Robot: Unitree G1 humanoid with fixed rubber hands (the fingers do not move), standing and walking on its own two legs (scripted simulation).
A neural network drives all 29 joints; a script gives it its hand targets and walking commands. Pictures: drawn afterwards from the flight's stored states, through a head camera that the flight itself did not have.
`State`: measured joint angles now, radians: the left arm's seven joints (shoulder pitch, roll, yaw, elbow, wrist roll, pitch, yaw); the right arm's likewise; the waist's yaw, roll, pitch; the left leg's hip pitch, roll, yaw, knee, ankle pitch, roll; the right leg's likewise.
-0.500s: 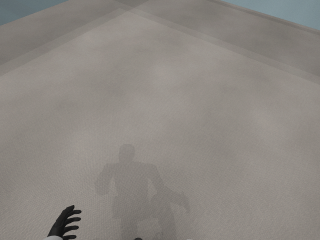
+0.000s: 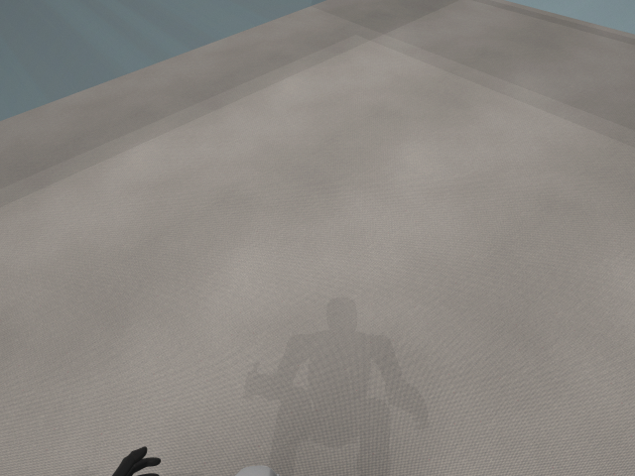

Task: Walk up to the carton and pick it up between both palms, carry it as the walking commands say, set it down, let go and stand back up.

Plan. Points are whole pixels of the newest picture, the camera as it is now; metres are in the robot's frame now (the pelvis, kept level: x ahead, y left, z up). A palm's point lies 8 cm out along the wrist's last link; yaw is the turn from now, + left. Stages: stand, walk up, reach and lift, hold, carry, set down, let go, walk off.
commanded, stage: walk up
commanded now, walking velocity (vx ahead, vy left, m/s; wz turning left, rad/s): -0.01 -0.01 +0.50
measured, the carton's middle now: out of the picture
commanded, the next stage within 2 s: none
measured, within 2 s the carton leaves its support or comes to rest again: neither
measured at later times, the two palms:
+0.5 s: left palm out of the picture +0.08 +0.38 -0.12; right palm out of the picture +0.10 -0.17 -0.10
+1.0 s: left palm out of the picture +0.00 +0.31 -0.07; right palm (464, 466) +0.17 -0.18 -0.14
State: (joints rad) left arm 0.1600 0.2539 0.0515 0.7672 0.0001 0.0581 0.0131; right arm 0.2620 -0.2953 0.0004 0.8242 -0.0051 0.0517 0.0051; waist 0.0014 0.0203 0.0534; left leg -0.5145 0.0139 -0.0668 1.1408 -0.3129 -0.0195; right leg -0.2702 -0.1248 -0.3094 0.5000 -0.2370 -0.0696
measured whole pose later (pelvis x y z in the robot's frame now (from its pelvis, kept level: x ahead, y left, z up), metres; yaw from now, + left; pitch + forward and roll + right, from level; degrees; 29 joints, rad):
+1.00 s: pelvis -0.01 +0.02 +0.01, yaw +24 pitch +0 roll +6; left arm 0.18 0.27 0.04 0.72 0.00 0.06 0.01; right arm 0.22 -0.29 0.00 0.82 -0.01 0.04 0.01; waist 0.00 0.01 0.06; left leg -0.48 -0.02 -0.15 1.10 -0.31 -0.02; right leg -0.23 -0.10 -0.18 0.49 -0.26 -0.07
